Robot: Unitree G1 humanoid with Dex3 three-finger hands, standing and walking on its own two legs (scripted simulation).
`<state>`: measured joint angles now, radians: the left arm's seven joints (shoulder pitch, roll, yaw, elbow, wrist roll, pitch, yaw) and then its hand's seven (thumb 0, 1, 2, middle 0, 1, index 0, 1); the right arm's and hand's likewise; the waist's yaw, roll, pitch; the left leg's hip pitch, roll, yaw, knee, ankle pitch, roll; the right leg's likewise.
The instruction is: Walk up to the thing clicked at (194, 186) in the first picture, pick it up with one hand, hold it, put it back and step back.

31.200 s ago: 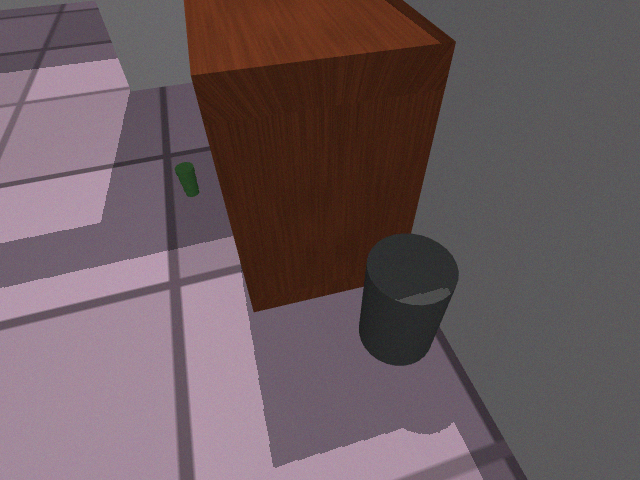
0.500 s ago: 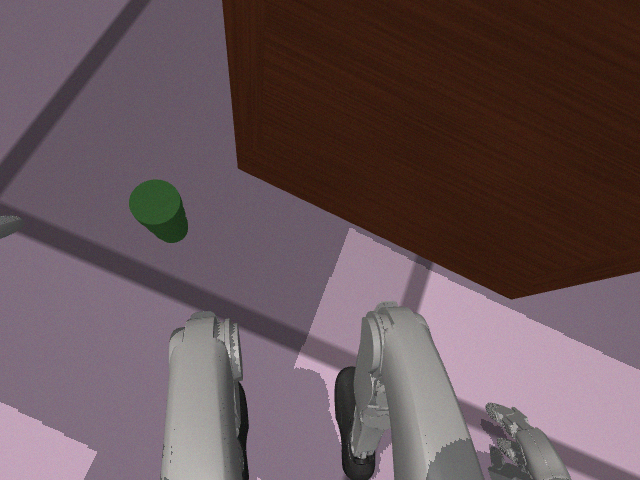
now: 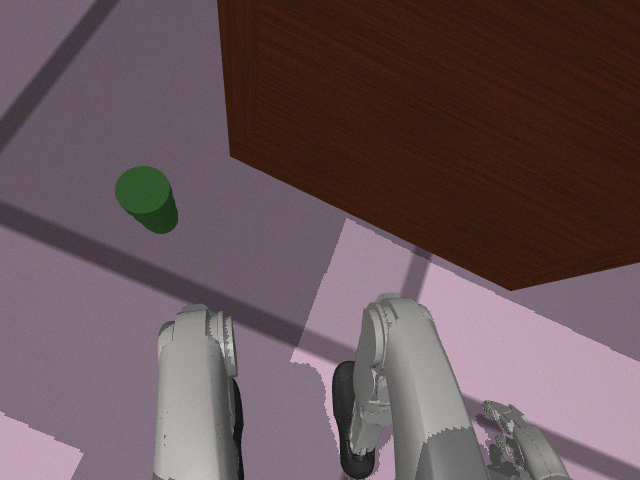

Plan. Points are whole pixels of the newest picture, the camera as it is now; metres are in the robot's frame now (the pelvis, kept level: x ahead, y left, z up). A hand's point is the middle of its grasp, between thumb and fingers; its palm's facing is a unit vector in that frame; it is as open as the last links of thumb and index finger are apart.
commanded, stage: go down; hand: left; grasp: from above
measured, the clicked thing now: (153, 205) +0.53 +0.27 -0.33
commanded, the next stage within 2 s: approach in 0.02 s
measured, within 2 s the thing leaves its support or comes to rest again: neither
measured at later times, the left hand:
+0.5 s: hand (25, 214) +0.44 +0.36 -0.12, palm faces +0.11 -0.99 -0.04, open 16.8 cm
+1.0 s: hand (142, 235) +0.46 +0.27 -0.29, palm faces +0.13 -0.99 +0.03, open 17.5 cm
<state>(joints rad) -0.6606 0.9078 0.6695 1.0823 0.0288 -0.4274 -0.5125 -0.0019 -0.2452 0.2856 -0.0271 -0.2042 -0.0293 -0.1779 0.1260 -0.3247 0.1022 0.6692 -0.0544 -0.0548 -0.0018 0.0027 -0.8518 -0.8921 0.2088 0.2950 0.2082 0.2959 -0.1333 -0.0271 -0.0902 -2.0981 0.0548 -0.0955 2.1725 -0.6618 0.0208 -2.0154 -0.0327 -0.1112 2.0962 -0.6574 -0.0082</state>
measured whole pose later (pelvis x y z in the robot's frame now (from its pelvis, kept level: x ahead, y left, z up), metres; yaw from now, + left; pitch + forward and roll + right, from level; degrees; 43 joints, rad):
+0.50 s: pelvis +0.00 +0.00 -0.05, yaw -3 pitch +29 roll -10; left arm -0.73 0.91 0.70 1.28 -0.16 -0.63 -0.63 -0.01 -0.41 0.16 -0.01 -0.16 -0.01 -0.14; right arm 0.05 -0.36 0.21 0.65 -0.10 -0.11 0.02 0.00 -0.87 -0.89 0.21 0.30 0.21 0.30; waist -0.19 -0.10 0.01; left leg -2.22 0.06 -0.15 2.37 -0.69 0.02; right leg -2.11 -0.02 -0.15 2.25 -0.66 0.00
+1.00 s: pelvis -0.01 +0.01 -0.11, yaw -10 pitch +15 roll -17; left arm -0.72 0.99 0.66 1.56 -0.15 -0.97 -0.37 -0.01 -0.57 0.10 -0.03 -0.15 -0.04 -0.13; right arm -0.15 -0.39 0.51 0.56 -0.30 -0.03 0.07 0.00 -0.92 -0.90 0.21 0.30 0.21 0.30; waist -0.29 -0.28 0.29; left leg -2.24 0.07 -0.32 2.62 -0.71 0.03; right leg -2.07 0.04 -0.27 2.39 -0.62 0.03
